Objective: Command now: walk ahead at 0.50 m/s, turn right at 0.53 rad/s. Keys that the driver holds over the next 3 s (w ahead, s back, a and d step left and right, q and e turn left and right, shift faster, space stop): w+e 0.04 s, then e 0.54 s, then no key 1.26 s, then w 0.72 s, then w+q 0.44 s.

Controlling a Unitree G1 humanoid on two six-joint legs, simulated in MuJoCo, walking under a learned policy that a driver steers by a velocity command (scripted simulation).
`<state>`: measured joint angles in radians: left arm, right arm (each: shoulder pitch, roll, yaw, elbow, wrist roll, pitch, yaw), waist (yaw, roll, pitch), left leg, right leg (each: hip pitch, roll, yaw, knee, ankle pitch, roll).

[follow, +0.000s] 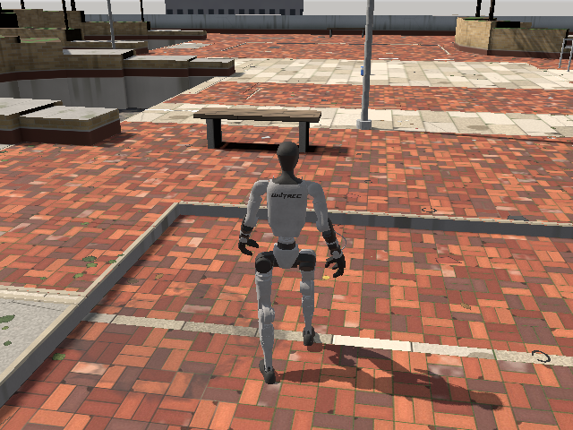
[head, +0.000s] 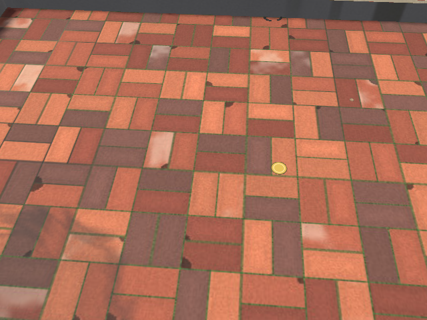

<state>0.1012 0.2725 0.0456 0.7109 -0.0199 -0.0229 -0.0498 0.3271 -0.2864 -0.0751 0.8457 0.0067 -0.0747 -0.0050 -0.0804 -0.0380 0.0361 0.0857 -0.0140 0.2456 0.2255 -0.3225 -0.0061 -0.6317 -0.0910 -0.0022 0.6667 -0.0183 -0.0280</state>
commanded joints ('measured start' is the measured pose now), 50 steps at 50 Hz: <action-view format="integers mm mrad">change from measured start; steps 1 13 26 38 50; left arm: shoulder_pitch -78 67 74 107 33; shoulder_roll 81 183 189 102 76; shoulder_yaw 23 68 68 42 12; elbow -112 -119 -117 -104 -69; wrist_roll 1 26 4 5 56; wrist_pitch -10 -14 55 80 43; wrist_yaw -14 37 83 88 56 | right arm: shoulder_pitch -24 -71 -245 -226 -205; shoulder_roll -201 -125 -126 -116 -84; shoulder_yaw -50 -12 -9 -2 25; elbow -46 -134 -194 -178 -111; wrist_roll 15 -20 -7 -19 -38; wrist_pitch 10 20 24 60 50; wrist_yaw -9 -26 -6 -15 -1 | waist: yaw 36 42 85 90 50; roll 100 -3 -115 208 -94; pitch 33 -146 -136 -127 -64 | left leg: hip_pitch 22 -626 -513 -227 -298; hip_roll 310 87 -20 216 58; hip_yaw -60 -308 -361 -436 -272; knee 51 929 354 131 228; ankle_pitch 739 -51 91 571 122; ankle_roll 132 -67 -69 213 -47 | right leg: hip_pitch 13 419 457 171 378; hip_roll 42 -83 -25 145 -35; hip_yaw -63 271 457 87 208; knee -34 -329 -201 327 -339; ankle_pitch -112 527 164 -459 -276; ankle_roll -49 -269 -165 129 -64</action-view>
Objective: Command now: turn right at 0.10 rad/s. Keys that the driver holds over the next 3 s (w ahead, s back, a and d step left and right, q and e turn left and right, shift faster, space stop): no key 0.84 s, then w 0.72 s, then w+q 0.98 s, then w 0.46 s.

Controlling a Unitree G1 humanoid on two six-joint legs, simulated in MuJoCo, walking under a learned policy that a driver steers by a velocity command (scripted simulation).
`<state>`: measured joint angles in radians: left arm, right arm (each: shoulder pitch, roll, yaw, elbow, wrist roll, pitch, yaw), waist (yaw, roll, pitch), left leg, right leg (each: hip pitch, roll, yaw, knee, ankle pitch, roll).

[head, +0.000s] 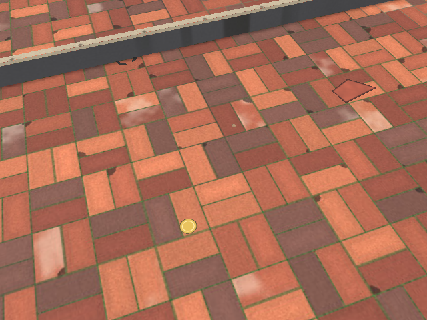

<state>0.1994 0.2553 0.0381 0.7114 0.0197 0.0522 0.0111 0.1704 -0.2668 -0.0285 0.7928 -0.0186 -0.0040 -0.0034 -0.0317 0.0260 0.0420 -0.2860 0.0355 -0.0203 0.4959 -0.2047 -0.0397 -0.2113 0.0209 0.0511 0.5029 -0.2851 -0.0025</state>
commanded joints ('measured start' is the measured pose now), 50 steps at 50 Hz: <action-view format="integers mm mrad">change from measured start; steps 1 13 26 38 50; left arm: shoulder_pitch -49 15 50 81 134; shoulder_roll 116 96 91 85 165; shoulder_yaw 24 15 14 4 38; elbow -59 20 138 233 263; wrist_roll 17 -6 -14 -16 -42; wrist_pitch -41 -59 -60 -62 -95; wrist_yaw -5 5 9 18 26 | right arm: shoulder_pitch -45 8 14 24 -29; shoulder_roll -105 -111 -112 -92 -44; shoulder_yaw -23 -30 -31 -28 -18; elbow -45 80 187 252 214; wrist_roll -8 8 15 17 49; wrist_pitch -17 -14 1 9 -60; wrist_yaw -9 -23 -41 -47 -11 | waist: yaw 7 15 15 17 54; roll -155 -43 -35 -30 -211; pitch -57 -34 -36 -12 162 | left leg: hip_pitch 91 118 143 136 -235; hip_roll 10 24 20 10 22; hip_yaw -2 -17 -9 -1 9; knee -39 -69 -66 -76 314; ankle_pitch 33 128 162 141 -297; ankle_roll -15 -15 -3 4 89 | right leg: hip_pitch -55 -15 5 -7 -17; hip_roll -123 -79 -50 -37 -326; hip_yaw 137 89 45 24 422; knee -175 -131 -121 -132 -358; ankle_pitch -30 166 247 192 -449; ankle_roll -67 -48 -34 -24 -238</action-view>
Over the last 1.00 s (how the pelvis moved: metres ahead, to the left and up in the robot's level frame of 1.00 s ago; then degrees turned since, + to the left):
0.24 -0.04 0.00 -27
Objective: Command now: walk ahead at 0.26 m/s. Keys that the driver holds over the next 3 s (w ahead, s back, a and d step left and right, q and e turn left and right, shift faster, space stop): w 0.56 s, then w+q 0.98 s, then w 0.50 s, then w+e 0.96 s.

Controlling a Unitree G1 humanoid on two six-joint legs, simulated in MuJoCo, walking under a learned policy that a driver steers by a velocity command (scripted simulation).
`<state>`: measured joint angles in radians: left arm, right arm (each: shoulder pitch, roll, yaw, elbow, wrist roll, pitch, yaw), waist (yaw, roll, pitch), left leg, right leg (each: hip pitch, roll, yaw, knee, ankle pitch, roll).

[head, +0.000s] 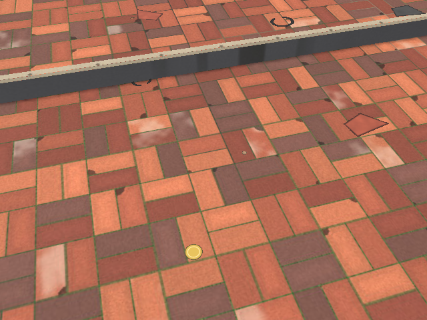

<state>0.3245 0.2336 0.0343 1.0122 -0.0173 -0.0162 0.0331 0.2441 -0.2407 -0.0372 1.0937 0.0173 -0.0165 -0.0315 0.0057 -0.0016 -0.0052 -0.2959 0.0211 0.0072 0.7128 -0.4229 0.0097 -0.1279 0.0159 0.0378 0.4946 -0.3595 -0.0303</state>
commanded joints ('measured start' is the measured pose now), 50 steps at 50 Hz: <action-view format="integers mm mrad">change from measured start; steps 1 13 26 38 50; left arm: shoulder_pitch -16 -157 -436 -180 9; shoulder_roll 177 96 104 77 179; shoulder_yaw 41 38 25 34 53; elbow -47 -112 -245 -80 -35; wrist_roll -13 -5 -14 27 12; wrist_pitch -31 -80 -89 -119 -76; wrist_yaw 1 -42 -83 -66 -10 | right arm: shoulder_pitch -85 206 255 167 -243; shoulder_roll -71 -72 -154 -38 -30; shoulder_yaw -10 3 -26 -35 -20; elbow -87 -25 -38 -134 -336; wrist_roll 18 -20 -8 21 3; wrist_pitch -61 -90 -56 -36 -47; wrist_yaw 26 46 8 7 73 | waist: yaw -4 -51 -18 -38 71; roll -162 105 107 -82 -1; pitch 199 97 105 36 125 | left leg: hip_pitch -195 356 424 -221 -451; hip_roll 48 191 237 135 95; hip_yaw -19 -206 -48 -115 9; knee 15 -570 -504 474 -48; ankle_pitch -79 411 851 168 454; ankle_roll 57 143 135 49 41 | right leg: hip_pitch -85 -618 -405 -123 186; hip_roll -306 -126 -28 -247 -289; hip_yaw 389 -19 -86 45 -199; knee -325 539 28 -389 -349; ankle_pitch -308 189 337 241 477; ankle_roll -189 -20 -51 -160 -133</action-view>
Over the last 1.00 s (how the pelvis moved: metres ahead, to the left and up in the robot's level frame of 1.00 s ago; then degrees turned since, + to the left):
0.04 0.00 0.00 1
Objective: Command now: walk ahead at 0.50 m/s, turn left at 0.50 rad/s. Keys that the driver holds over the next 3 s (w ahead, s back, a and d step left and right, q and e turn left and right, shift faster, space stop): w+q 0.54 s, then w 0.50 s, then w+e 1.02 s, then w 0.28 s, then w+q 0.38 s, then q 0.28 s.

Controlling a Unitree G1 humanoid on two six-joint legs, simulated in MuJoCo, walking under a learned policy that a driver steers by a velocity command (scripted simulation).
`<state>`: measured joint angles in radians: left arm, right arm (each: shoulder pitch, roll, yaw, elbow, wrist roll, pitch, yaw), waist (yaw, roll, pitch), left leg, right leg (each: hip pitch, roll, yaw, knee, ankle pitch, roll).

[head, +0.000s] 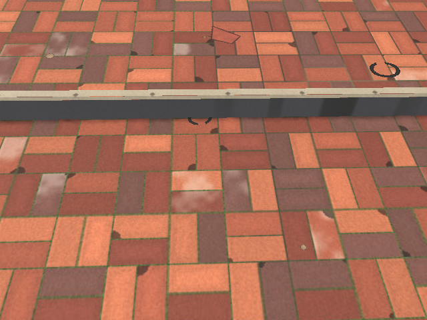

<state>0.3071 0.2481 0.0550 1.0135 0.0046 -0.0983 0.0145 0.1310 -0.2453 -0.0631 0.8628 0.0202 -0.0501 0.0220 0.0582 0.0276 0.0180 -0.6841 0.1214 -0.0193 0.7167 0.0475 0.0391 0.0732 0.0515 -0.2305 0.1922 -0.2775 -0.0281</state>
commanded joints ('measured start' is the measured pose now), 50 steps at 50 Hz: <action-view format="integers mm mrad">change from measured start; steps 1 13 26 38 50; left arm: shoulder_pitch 34 -117 -400 -98 70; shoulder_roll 172 158 126 107 197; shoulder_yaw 36 30 18 19 30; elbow -36 -188 -322 -222 -135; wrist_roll -13 -15 -13 8 -30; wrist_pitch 16 -42 -29 -21 6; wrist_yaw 9 -14 -31 -40 -24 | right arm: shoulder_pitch -144 89 238 153 -133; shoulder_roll -30 -125 -180 -134 -65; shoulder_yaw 6 -41 -57 -25 12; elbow -124 -157 -127 -188 -278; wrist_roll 2 -19 6 -10 0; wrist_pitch -12 -32 -11 -21 -37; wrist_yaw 27 5 -40 -34 -3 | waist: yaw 16 -52 -125 -44 39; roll -37 -29 73 -114 -102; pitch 100 -84 -10 -18 26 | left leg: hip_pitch -66 614 529 21 97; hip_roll -15 73 6 -32 -58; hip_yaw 52 -351 -307 -106 15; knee -68 -467 -410 431 -136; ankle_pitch -61 0 -119 -375 -22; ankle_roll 23 260 160 2 -35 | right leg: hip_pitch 25 -705 -582 -192 -151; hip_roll -337 -181 -66 -284 -260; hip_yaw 60 324 304 589 340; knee -16 986 299 13 -31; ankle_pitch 452 -48 355 61 307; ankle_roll -129 7 63 -177 -161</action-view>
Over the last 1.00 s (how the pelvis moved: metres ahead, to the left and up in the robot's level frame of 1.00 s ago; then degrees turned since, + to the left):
0.48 0.00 0.00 11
